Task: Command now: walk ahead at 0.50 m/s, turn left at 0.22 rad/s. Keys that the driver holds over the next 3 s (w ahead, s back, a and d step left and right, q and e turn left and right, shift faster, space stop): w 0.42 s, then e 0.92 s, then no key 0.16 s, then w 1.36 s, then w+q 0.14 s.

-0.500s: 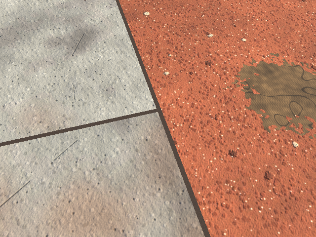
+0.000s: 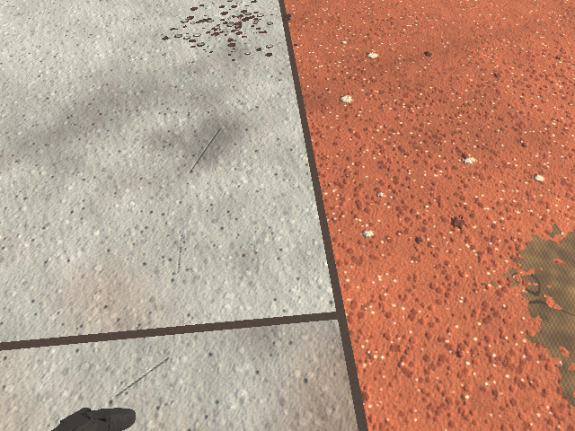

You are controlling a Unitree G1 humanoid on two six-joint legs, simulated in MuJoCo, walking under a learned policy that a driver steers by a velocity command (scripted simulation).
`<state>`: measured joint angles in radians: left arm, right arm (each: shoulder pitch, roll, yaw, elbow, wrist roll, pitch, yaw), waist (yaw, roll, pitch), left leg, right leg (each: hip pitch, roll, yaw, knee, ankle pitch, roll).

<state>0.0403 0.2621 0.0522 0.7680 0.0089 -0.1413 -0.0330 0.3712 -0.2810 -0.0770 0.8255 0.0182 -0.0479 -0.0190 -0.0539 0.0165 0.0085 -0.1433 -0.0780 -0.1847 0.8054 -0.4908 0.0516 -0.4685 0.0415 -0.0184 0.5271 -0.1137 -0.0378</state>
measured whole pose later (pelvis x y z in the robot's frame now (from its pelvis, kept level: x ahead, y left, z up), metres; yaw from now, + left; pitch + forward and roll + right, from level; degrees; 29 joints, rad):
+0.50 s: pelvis +0.27 +0.03 +0.00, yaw +1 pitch +3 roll -1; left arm 0.39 0.29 0.05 0.93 -0.01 -0.05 0.00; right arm 0.02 -0.25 -0.04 0.66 -0.01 -0.10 0.03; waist 0.09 0.00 0.02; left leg -0.49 0.01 0.02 0.51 -0.08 0.04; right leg -0.07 0.00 0.02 0.61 -0.49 0.00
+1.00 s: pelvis +0.39 +0.01 +0.01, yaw -15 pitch +2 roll +2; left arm 0.14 0.29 0.08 0.68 0.00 0.04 -0.01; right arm 0.12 -0.30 -0.08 0.81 0.00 0.00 -0.02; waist 0.00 0.01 0.05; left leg -0.28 0.10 0.22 0.69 -0.42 -0.03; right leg -0.39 -0.02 -0.04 0.58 -0.23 -0.04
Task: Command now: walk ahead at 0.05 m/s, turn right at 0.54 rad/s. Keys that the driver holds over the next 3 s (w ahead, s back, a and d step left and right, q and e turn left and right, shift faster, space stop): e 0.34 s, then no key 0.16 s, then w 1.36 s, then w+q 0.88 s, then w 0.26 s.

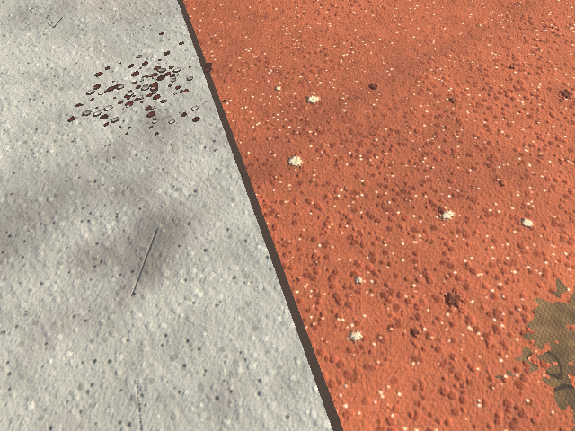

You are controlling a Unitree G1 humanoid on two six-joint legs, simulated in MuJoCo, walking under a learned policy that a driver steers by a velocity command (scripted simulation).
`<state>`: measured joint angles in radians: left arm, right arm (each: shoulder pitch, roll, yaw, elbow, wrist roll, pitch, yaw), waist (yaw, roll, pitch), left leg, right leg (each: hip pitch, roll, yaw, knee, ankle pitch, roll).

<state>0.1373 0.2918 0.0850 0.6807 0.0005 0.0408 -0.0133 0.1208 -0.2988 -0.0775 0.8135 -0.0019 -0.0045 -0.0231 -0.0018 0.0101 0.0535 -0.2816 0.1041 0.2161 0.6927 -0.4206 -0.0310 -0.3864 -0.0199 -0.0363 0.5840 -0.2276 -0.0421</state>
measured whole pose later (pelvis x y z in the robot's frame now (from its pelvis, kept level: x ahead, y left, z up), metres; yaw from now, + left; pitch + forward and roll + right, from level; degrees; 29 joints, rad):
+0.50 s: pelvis +0.03 +0.03 +0.01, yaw -16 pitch +2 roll +0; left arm 0.14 0.32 0.08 0.64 -0.01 0.04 0.03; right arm 0.17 -0.28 -0.07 0.79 -0.03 -0.01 -0.01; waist -0.01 -0.04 0.02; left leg -0.29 -0.02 -0.04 0.51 -0.25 0.01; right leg -0.47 0.12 0.17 0.88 -0.48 0.01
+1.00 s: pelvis +0.11 -0.02 +0.02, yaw -18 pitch +2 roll +0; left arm 0.41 0.25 0.05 0.76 0.00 -0.06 0.00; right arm 0.20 -0.31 -0.06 0.78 0.01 -0.08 0.03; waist 0.04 0.05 -0.01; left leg -0.62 0.09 0.00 0.92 -0.18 0.00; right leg -0.03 0.03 0.01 0.26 -0.26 -0.03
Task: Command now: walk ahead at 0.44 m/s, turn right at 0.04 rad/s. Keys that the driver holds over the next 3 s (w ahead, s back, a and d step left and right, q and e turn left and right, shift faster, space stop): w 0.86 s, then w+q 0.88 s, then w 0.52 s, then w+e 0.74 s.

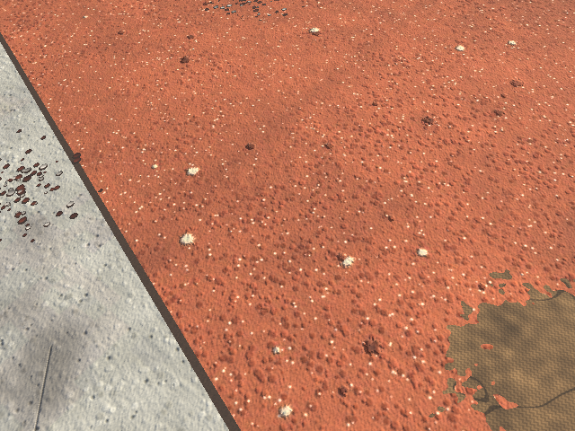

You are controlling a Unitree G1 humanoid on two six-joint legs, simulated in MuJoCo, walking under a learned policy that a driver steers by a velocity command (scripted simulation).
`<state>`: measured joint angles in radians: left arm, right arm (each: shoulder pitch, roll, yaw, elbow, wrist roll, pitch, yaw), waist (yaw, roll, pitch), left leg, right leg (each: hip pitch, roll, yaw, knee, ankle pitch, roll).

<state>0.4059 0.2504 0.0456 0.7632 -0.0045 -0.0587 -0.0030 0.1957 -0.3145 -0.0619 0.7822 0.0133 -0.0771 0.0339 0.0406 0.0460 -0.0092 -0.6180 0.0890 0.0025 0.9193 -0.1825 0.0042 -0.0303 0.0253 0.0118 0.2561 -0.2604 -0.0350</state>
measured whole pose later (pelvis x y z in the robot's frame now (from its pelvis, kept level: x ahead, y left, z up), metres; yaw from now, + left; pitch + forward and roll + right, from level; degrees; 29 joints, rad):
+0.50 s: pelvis +0.26 +0.07 +0.00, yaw +1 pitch +1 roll +1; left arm 0.20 0.30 0.05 0.73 -0.01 -0.06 0.01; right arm 0.32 -0.27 -0.05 0.84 0.00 -0.09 0.03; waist -0.05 -0.04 0.02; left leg -0.14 -0.08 0.05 0.28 -0.16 0.08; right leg -0.67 -0.13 0.05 0.97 -0.13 0.01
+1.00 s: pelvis +0.55 +0.01 +0.00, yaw +3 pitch +1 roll -1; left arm 0.30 0.26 0.05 0.79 0.01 -0.10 -0.02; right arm 0.22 -0.31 -0.05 0.81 0.03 -0.05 0.01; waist 0.02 0.05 0.03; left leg -0.60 0.09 -0.06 1.07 -0.26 0.01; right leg -0.17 0.05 -0.09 0.32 -0.16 -0.06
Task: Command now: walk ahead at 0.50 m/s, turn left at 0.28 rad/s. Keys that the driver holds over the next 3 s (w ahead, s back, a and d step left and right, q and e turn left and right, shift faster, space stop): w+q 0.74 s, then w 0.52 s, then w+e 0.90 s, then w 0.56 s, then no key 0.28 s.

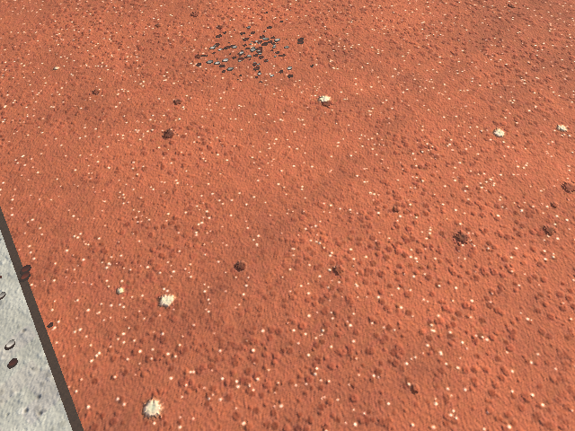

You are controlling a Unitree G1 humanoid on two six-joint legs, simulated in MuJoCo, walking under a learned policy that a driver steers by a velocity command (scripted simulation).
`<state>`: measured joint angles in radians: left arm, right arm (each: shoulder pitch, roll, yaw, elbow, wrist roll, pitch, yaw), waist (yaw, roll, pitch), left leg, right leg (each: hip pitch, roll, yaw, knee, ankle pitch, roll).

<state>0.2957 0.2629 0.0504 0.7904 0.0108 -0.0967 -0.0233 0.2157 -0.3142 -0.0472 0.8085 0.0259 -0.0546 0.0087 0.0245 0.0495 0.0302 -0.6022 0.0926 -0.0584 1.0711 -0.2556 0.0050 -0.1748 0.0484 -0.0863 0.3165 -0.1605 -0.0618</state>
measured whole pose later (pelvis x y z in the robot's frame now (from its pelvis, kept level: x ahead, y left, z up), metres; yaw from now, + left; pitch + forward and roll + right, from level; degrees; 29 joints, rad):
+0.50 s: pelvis +0.28 +0.09 -0.01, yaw +16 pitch +1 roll +0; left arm 0.16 0.30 0.05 0.74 0.01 -0.11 0.00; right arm 0.28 -0.29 -0.07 0.72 0.01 -0.05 0.03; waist -0.02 -0.02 0.05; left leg -0.28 -0.11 -0.03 0.42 -0.16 0.11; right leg -0.54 -0.08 0.06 1.10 -0.33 0.02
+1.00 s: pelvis +0.57 +0.13 +0.00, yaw +29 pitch +1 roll -1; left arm 0.28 0.26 0.06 0.79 0.00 -0.10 -0.02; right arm 0.25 -0.30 -0.06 0.71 0.01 -0.04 0.00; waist 0.03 0.04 0.02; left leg -0.53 0.03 -0.06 1.08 -0.34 0.02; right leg -0.23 0.05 -0.01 0.38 -0.17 -0.04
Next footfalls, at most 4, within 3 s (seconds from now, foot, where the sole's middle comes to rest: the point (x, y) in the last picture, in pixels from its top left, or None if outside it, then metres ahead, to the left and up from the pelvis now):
0.30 left None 0.33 0.16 -0.78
0.80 right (289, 355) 0.67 0.07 -0.78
1.30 left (155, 319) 0.76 0.42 -0.78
1.82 right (210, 212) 1.13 0.32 -0.78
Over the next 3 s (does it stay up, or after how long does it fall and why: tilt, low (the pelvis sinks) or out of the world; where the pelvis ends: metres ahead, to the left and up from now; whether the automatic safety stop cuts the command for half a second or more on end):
stays up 1.55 0.39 -0.01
